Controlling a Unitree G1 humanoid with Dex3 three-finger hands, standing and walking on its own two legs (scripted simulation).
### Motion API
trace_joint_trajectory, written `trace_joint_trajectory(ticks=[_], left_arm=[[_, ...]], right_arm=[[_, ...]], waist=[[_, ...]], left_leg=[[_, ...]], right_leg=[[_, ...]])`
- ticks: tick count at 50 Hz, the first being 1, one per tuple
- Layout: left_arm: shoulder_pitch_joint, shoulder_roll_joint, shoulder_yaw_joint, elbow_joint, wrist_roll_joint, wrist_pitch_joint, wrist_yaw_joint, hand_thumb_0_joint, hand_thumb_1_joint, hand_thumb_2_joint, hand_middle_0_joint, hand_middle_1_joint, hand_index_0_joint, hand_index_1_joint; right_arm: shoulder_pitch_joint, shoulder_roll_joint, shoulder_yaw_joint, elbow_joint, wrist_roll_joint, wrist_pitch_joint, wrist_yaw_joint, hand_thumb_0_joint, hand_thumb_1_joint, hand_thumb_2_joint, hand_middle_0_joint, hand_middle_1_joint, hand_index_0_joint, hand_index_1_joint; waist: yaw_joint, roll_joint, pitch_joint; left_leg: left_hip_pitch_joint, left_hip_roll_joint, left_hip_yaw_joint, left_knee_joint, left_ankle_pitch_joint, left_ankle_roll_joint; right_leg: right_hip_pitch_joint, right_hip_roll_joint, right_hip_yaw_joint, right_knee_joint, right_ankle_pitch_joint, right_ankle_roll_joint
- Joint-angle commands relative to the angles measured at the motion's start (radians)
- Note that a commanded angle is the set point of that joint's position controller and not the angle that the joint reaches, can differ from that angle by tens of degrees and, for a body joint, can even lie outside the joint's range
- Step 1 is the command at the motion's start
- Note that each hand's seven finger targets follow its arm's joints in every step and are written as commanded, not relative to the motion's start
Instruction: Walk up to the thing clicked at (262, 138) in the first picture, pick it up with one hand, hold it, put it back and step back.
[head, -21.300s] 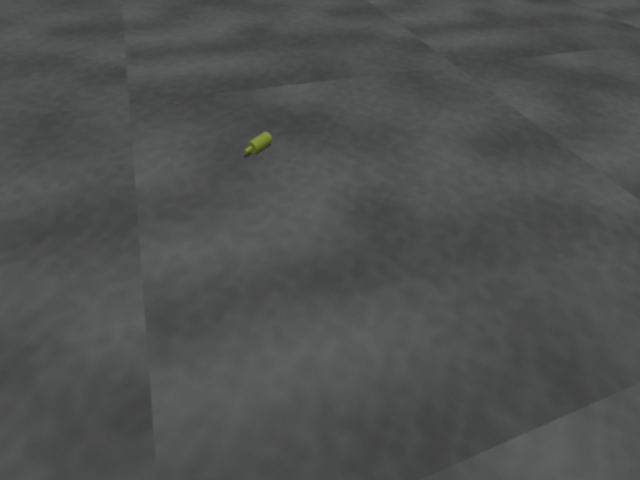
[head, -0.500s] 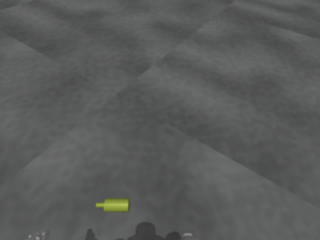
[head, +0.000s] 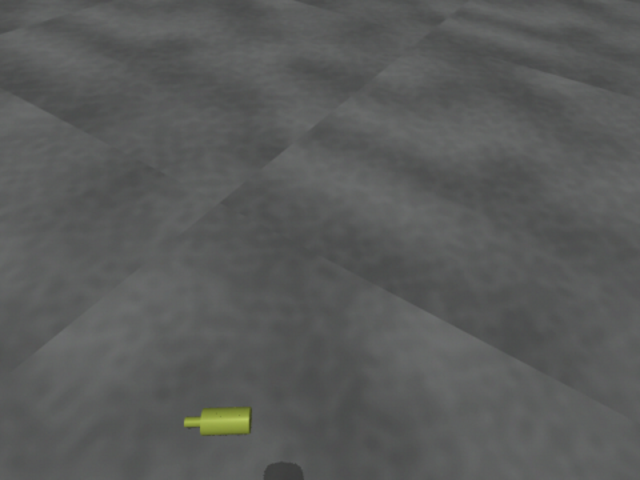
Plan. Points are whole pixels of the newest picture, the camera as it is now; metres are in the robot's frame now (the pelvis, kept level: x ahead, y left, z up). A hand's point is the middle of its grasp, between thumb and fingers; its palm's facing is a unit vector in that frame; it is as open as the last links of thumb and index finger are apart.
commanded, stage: stand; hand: left
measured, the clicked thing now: (217, 421) +0.42 +0.26 -0.73
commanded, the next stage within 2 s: walk up in 0.80 s
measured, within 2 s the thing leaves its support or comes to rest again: neither
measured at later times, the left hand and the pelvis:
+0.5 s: hand out of the picture +0.09 +0.26 -0.14, palm faces -0.04 -0.94 -0.33, open 7.4 cm; pelvis +0.01 +0.01 +0.02, yaw +0 degrees
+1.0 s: hand out of the picture +0.08 +0.27 -0.15, palm faces -0.03 -0.92 -0.40, open 7.4 cm; pelvis -0.02 -0.01 +0.00, yaw -1 degrees
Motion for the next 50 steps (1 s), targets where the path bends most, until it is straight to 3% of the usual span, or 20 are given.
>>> trace_joint_trajectory(ticks=[1, 3, 6, 10, 11, 16, 19, 23, 31, 33, 38, 39, 40, 42, 43, 44, 46, 48, 49, 50], left_arm=[[-0.030, 0.188, 0.028, -0.030, 0.009, -0.017, 0.006, 0.000, 0.900, 0.900, -0.200, -0.300, -0.200, -0.300], [-0.082, 0.223, 0.035, -0.013, 0.026, -0.028, 0.002, 0.000, 0.900, 0.900, -0.200, -0.300, -0.200, -0.300], [-0.064, 0.198, 0.022, 0.007, 0.020, -0.035, 0.002, 0.000, 0.900, 0.900, -0.200, -0.300, -0.200, -0.300], [-0.084, 0.207, 0.021, 0.024, 0.015, -0.048, 0.005, 0.000, 0.900, 0.900, -0.200, -0.300, -0.200, -0.300], [-0.087, 0.210, 0.023, 0.030, 0.013, -0.049, 0.006, 0.000, 0.900, 0.900, -0.200, -0.300, -0.200, -0.300], [-0.083, 0.204, 0.022, 0.048, 0.016, -0.040, 0.007, 0.000, 0.900, 0.900, -0.200, -0.300, -0.200, -0.300], [-0.083, 0.201, 0.018, 0.044, 0.021, -0.046, 0.008, 0.000, 0.900, 0.900, -0.200, -0.300, -0.200, -0.300], [-0.091, 0.208, 0.020, 0.046, 0.017, -0.045, 0.014, 0.000, 0.900, 0.900, -0.200, -0.300, -0.200, -0.300], [-0.080, 0.211, 0.018, 0.056, 0.019, -0.036, 0.014, 0.000, 0.900, 0.900, -0.200, -0.300, -0.200, -0.300], [-0.067, 0.206, 0.017, 0.057, 0.018, -0.035, 0.012, 0.000, 0.900, 0.900, -0.200, -0.300, -0.200, -0.300], [-0.072, 0.206, 0.017, 0.050, 0.018, -0.040, 0.016, 0.000, 0.900, 0.900, -0.200, -0.300, -0.200, -0.300], [-0.072, 0.201, 0.015, 0.052, 0.017, -0.039, 0.016, 0.000, 0.900, 0.900, -0.200, -0.300, -0.200, -0.300], [-0.094, 0.254, 0.048, 0.036, -0.002, -0.015, 0.027, 0.000, 0.900, 0.900, -0.200, -0.300, -0.200, -0.300], [-0.053, 0.216, 0.046, 0.018, -0.008, 0.002, 0.034, 0.000, 0.900, 0.900, -0.200, -0.300, -0.200, -0.300], [-0.046, 0.209, 0.045, 0.006, -0.004, 0.007, 0.036, 0.000, 0.900, 0.900, -0.200, -0.300, -0.200, -0.300], [-0.032, 0.199, 0.047, -0.002, -0.003, 0.015, 0.036, 0.000, 0.900, 0.900, -0.200, -0.300, -0.200, -0.300], [0.016, 0.195, 0.054, -0.012, 0.006, 0.032, 0.032, 0.000, 0.900, 0.900, -0.200, -0.300, -0.200, -0.300], [0.060, 0.185, 0.061, -0.022, 0.013, 0.042, 0.028, 0.000, 0.900, 0.900, -0.200, -0.300, -0.200, -0.300], [0.082, 0.182, 0.064, -0.024, 0.017, 0.043, 0.025, 0.000, 0.900, 0.900, -0.200, -0.300, -0.200, -0.300], [0.107, 0.185, 0.069, -0.024, 0.019, 0.036, 0.025, 0.000, 0.900, 0.900, -0.200, -0.300, -0.200, -0.300]], right_arm=[[-0.130, -0.231, -0.034, -0.056, -0.001, -0.005, -0.004, 0.000, -0.900, -0.900, 0.200, 0.300, 0.200, 0.300], [-0.099, -0.209, -0.028, -0.030, 0.006, -0.002, -0.001, 0.000, -0.900, -0.900, 0.200, 0.300, 0.200, 0.300], [-0.088, -0.220, -0.029, 0.012, 0.001, -0.012, 0.005, 0.000, -0.900, -0.900, 0.200, 0.300, 0.200, 0.300], [-0.101, -0.183, -0.020, 0.030, 0.000, -0.022, 0.005, 0.000, -0.900, -0.900, 0.200, 0.300, 0.200, 0.300], [-0.094, -0.184, -0.019, 0.039, 0.000, -0.022, 0.004, 0.000, -0.900, -0.900, 0.200, 0.300, 0.200, 0.300], [-0.112, -0.183, -0.019, 0.058, -0.002, -0.017, 0.007, 0.000, -0.900, -0.900, 0.200, 0.300, 0.200, 0.300], [-0.129, -0.175, -0.019, 0.061, -0.002, -0.019, 0.009, 0.000, -0.900, -0.900, 0.200, 0.300, 0.200, 0.300], [-0.123, -0.181, -0.018, 0.077, -0.001, -0.018, 0.007, 0.000, -0.900, -0.900, 0.200, 0.300, 0.200, 0.300], [-0.118, -0.187, -0.015, 0.095, -0.002, -0.009, 0.006, 0.000, -0.900, -0.900, 0.200, 0.300, 0.200, 0.300], [-0.123, -0.191, -0.015, 0.095, 0.000, -0.011, 0.005, 0.000, -0.900, -0.900, 0.200, 0.300, 0.200, 0.300], [-0.120, -0.191, -0.013, 0.095, 0.002, -0.019, 0.002, 0.000, -0.900, -0.900, 0.200, 0.300, 0.200, 0.300], [-0.117, -0.189, -0.011, 0.100, 0.004, -0.017, 0.002, 0.000, -0.900, -0.900, 0.200, 0.300, 0.200, 0.300], [-0.134, -0.252, -0.025, 0.102, 0.012, 0.004, 0.001, 0.000, -0.900, -0.900, 0.200, 0.300, 0.200, 0.300], [-0.116, -0.253, -0.037, 0.088, 0.020, 0.018, -0.003, 0.000, -0.900, -0.900, 0.200, 0.300, 0.200, 0.300], [-0.107, -0.272, -0.047, 0.073, 0.020, 0.022, -0.004, 0.000, -0.900, -0.900, 0.200, 0.300, 0.200, 0.300], [-0.110, -0.278, -0.054, 0.060, 0.017, 0.024, -0.006, 0.000, -0.900, -0.900, 0.200, 0.300, 0.200, 0.300], [-0.141, -0.283, -0.064, 0.016, 0.012, 0.030, -0.011, 0.000, -0.900, -0.900, 0.200, 0.300, 0.200, 0.300], [-0.178, -0.276, -0.066, -0.021, 0.004, 0.042, -0.015, 0.000, -0.900, -0.900, 0.200, 0.300, 0.200, 0.300], [-0.197, -0.271, -0.067, -0.040, 0.001, 0.049, -0.016, 0.000, -0.900, -0.900, 0.200, 0.300, 0.200, 0.300], [-0.209, -0.250, -0.062, -0.050, 0.003, 0.058, -0.015, 0.000, -0.900, -0.900, 0.200, 0.300, 0.200, 0.300]], waist=[[0.024, 0.069, -0.087], [-0.025, 0.029, -0.056], [-0.018, 0.063, -0.078], [-0.020, -0.008, -0.148], [-0.020, -0.005, -0.151], [-0.015, 0.005, -0.099], [-0.013, -0.005, -0.157], [-0.016, 0.025, -0.182], [-0.020, 0.031, -0.136], [-0.014, 0.047, -0.149], [-0.017, 0.019, -0.218], [-0.019, 0.012, -0.193], [-0.016, 0.025, -0.049], [-0.015, 0.066, -0.086], [-0.022, 0.091, -0.134], [-0.017, 0.120, -0.173], [-0.002, 0.189, -0.228], [0.019, 0.209, -0.254], [0.032, 0.199, -0.254], [0.049, 0.162, -0.255]], left_leg=[[-0.073, 0.138, -0.180, -0.274, -0.299, 0.066], [0.021, 0.087, -0.123, -0.255, -0.220, 0.032], [0.084, 0.111, -0.145, -0.276, -0.157, 0.039], [0.150, 0.104, -0.102, -0.242, 0.088, 0.037], [0.153, 0.106, -0.100, -0.243, 0.098, 0.036], [0.092, 0.105, -0.116, -0.308, -0.066, 0.028], [0.151, 0.103, -0.092, -0.271, 0.062, 0.032], [0.153, 0.106, -0.085, -0.265, 0.133, 0.031], [0.097, 0.104, -0.100, -0.309, -0.011, 0.024], [0.118, 0.106, -0.098, -0.309, 0.021, 0.024], [0.185, 0.114, -0.076, -0.254, 0.262, 0.028], [0.173, 0.113, -0.077, -0.259, 0.242, 0.028], [0.100, 0.109, -0.098, -0.201, 0.420, 0.045], [0.119, 0.157, -0.120, -0.201, 0.505, 0.087], [0.126, 0.195, -0.143, -0.214, 0.547, 0.127], [0.122, 0.231, -0.165, -0.216, 0.578, 0.159], [0.075, 0.280, -0.195, -0.223, 0.487, 0.206], [0.012, 0.282, -0.174, -0.183, 0.373, 0.217], [0.001, 0.255, -0.154, -0.128, 0.351, 0.198], [0.004, 0.206, -0.126, -0.048, 0.334, 0.157]], right_leg=[[0.066, -0.060, 0.093, -0.221, -0.052, -0.055], [-0.050, -0.090, 0.134, -0.260, -0.099, -0.062], [-0.055, -0.081, 0.094, -0.278, -0.031, -0.054], [0.004, -0.097, 0.094, -0.286, 0.139, -0.041], [0.011, -0.098, 0.092, -0.286, 0.145, -0.038], [-0.010, -0.090, 0.081, -0.305, 0.029, -0.036], [0.012, -0.108, 0.087, -0.309, 0.113, -0.036], [0.043, -0.109, 0.082, -0.299, 0.174, -0.032], [0.029, -0.100, 0.075, -0.311, 0.081, -0.035], [0.031, -0.101, 0.073, -0.301, 0.119, -0.036], [0.077, -0.113, 0.069, -0.286, 0.286, -0.029], [0.066, -0.112, 0.068, -0.293, 0.270, -0.027], [-0.057, -0.088, 0.066, -0.181, 0.399, -0.033], [-0.068, -0.046, 0.015, -0.092, 0.332, -0.034], [-0.048, -0.020, -0.009, -0.018, 0.285, -0.036], [-0.043, 0.003, -0.023, 0.048, 0.186, -0.039], [-0.022, 0.018, -0.020, 0.166, -0.070, -0.050], [-0.010, 0.008, -0.011, 0.208, -0.122, -0.062], [0.005, 0.001, -0.010, 0.135, -0.071, -0.070], [0.014, -0.023, 0.008, 0.035, 0.059, -0.075]])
